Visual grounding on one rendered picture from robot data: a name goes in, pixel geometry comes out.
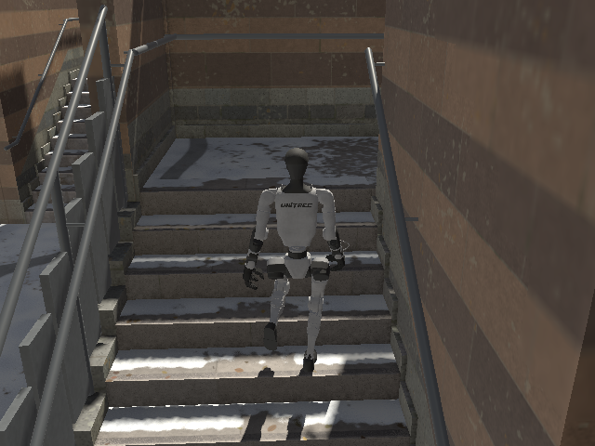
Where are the stairs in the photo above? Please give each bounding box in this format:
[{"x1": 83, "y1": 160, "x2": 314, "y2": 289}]
[
  {"x1": 25, "y1": 80, "x2": 92, "y2": 224},
  {"x1": 94, "y1": 189, "x2": 410, "y2": 446}
]

